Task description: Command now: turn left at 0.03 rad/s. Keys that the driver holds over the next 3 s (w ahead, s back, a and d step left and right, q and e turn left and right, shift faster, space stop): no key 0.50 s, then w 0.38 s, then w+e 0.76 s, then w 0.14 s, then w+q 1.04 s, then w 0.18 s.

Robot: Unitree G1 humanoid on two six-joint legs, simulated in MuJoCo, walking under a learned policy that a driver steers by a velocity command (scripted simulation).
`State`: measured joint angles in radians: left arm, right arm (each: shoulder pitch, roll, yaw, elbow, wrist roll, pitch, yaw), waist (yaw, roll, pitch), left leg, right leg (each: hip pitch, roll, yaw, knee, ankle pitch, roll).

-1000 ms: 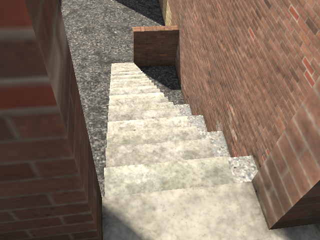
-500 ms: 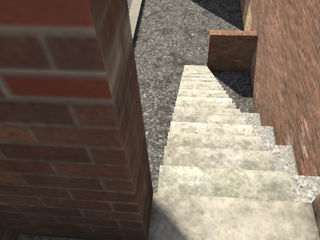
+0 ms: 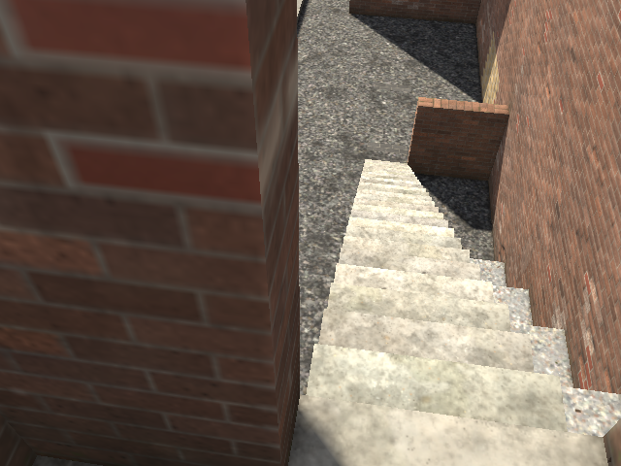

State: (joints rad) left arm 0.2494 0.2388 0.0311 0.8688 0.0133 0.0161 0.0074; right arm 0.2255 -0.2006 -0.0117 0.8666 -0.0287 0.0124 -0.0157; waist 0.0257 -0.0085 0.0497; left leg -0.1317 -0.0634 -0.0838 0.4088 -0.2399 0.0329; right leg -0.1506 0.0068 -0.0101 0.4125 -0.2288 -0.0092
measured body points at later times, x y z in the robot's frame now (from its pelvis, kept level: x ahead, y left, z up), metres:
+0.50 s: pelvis +0.01 +0.01 +0.00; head +0.02 +0.01 +0.45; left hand +0.02 +0.26 -0.15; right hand +0.01 -0.22 -0.15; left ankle -0.01 +0.10 -0.74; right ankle +0.00 -0.11 -0.74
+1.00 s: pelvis +0.01 +0.02 +0.00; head +0.03 +0.02 +0.45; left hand +0.01 +0.26 -0.16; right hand +0.00 -0.22 -0.16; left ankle -0.01 +0.10 -0.74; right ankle +0.00 -0.11 -0.74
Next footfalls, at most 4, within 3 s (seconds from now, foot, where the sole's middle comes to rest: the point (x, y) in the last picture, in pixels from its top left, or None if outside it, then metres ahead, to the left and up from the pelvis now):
1.38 right None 0.00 -0.15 -0.78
1.96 left None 0.05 -0.05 -0.78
2.30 right None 0.03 -0.35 -0.78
2.96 left None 0.14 -0.09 -0.78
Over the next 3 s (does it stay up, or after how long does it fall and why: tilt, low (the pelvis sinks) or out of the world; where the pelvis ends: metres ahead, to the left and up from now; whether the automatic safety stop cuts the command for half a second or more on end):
stays up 0.08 -0.20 -0.02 its command is cut before an obstacle after 0.5 s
